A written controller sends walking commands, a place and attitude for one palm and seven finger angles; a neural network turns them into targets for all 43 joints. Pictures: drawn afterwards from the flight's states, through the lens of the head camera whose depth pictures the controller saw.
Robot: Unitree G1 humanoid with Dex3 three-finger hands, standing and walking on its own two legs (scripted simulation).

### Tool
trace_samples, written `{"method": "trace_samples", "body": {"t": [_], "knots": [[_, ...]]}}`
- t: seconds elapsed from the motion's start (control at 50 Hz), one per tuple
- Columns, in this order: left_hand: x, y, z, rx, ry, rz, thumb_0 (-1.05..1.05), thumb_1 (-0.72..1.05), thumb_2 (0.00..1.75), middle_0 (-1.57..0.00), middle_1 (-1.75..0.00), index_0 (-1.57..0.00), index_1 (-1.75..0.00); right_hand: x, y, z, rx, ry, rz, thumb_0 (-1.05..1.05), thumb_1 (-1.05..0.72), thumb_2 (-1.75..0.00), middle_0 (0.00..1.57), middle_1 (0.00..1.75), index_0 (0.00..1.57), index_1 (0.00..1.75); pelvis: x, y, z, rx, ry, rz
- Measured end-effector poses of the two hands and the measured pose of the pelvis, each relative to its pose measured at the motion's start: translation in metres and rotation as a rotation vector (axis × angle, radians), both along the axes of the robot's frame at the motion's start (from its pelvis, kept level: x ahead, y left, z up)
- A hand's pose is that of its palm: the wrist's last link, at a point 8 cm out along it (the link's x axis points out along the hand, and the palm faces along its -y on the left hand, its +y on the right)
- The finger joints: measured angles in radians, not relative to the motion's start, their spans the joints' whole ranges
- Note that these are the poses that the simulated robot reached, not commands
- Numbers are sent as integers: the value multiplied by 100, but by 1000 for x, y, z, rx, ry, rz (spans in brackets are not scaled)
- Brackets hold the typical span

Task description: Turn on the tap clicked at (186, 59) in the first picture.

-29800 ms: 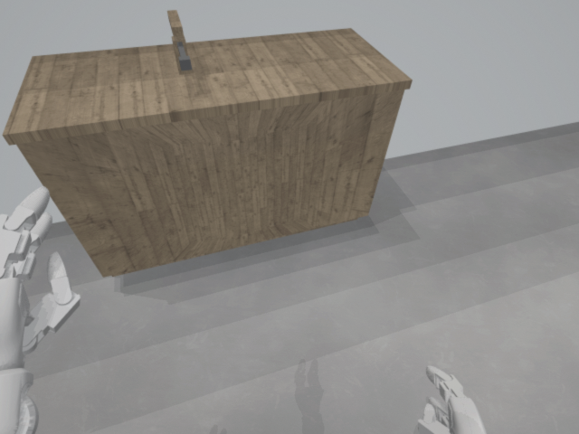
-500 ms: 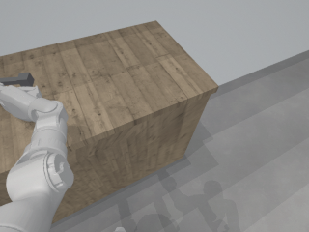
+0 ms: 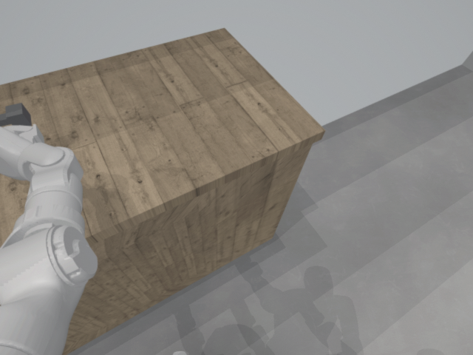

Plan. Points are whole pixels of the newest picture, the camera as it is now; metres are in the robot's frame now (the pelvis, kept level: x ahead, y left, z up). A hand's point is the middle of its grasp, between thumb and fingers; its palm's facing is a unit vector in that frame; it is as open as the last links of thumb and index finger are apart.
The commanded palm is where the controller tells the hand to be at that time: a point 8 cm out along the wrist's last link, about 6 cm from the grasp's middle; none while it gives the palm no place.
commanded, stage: lift the hand up off the lever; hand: left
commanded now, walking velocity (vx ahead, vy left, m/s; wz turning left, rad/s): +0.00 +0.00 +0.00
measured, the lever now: (18, 116) +0.52 +0.33 +0.10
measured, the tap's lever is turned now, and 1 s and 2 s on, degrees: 85 85 85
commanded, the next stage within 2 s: none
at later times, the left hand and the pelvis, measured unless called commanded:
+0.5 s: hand (23, 135) +0.46 +0.30 +0.11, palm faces +0.87 -0.48 -0.10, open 7.8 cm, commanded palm +0.41 +0.30 +0.12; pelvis +0.00 +0.02 +0.01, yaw +0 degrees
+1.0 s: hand (13, 124) +0.46 +0.29 +0.14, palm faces +0.87 -0.48 -0.09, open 7.8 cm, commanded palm +0.40 +0.30 +0.14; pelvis -0.01 +0.01 +0.01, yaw +1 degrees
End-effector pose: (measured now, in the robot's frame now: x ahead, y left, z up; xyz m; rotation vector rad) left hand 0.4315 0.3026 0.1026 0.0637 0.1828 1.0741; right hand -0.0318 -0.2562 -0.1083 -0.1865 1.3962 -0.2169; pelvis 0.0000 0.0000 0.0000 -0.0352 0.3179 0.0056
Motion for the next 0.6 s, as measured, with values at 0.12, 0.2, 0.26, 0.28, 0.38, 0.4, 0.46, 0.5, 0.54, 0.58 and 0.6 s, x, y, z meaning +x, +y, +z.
{"method": "trace_samples", "body": {"t": [0.12,0.2,0.26,0.28,0.38,0.4,0.46,0.5,0.54,0.58,0.6], "knots": [[-7,4,5,-9,-27,4,1,90,90,-16,-15,-14,-15,4,11,1,17,-6,-7,0,-91,-89,20,30,20,30,5,8,4,-3,-28,-3],[-12,6,8,-8,-35,-5,1,90,90,-16,-15,-15,-15,13,17,1,27,-28,3,0,-91,-89,20,30,20,30,7,13,6,-4,-46,1],[-15,5,11,-10,-37,-15,1,90,90,-16,-15,-15,-15,23,21,1,32,-51,16,0,-91,-89,20,30,20,30,6,17,7,-4,-57,4],[-16,4,12,-12,-39,-17,1,90,90,-15,-15,-15,-15,26,23,1,33,-60,21,0,-91,-89,20,30,20,30,6,18,8,-4,-60,5],[-20,0,16,-25,-44,-19,1,90,90,-15,-15,-15,-15,42,27,0,39,-103,45,0,-91,-89,20,30,20,30,3,21,9,-3,-71,6],[-21,0,16,-27,-40,-19,1,90,90,-15,-15,-15,-15,44,27,0,39,-110,49,0,-91,-89,20,30,20,30,2,21,9,-3,-72,6],[-24,1,17,-38,-32,-10,1,90,90,-16,-15,-15,-16,50,27,1,36,-130,57,0,-91,-89,20,30,21,30,-1,21,9,-2,-76,5],[-26,3,18,-34,-28,-3,1,90,90,-16,-15,-15,-16,51,27,1,33,-139,61,0,-91,-89,20,30,21,30,-3,20,9,-1,-77,6],[-28,4,20,-24,-33,3,1,90,90,-16,-15,-15,-16,52,26,1,31,-143,65,0,-91,-89,20,30,21,30,-5,20,9,-2,-78,7],[-29,6,24,-9,-42,5,1,90,90,-16,-15,-15,-16,50,24,1,29,-142,69,0,-91,-89,20,30,21,30,-7,19,8,-2,-79,9],[-30,6,26,-2,-45,4,1,90,90,-15,-15,-15,-15,49,24,1,28,-139,71,0,-91,-89,20,30,21,30,-7,18,8,-2,-79,10]]}}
